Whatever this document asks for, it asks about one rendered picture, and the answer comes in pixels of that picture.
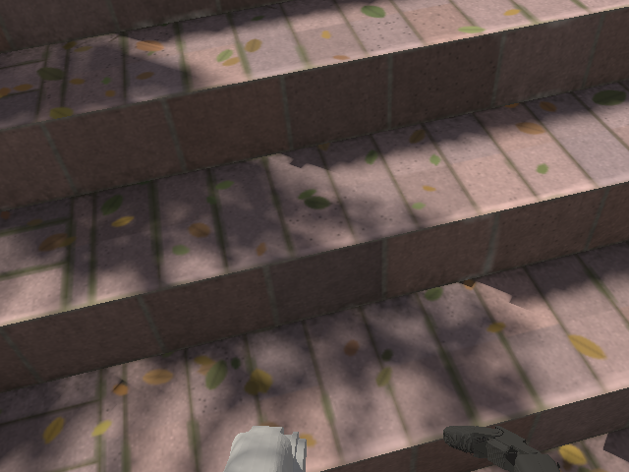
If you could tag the left robot thigh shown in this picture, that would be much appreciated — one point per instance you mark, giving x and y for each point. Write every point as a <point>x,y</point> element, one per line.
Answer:
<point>267,449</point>

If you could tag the robot right hand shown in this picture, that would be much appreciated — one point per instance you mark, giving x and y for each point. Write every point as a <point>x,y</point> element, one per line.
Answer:
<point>501,447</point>

